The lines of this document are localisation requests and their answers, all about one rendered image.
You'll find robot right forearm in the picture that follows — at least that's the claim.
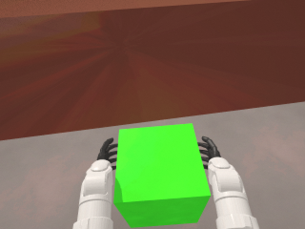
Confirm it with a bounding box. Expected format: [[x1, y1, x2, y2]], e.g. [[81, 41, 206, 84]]
[[208, 156, 260, 229]]

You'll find robot right hand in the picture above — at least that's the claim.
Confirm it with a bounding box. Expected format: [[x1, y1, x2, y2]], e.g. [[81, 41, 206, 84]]
[[197, 136, 221, 170]]

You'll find robot left forearm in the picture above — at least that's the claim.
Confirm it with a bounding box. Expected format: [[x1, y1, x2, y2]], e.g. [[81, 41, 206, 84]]
[[72, 159, 113, 229]]

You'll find carton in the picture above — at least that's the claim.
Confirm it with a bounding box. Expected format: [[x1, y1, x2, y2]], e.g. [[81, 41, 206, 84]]
[[113, 123, 211, 228]]

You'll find robot left hand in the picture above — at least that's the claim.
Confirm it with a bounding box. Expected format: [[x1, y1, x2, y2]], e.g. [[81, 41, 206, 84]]
[[97, 138, 118, 170]]

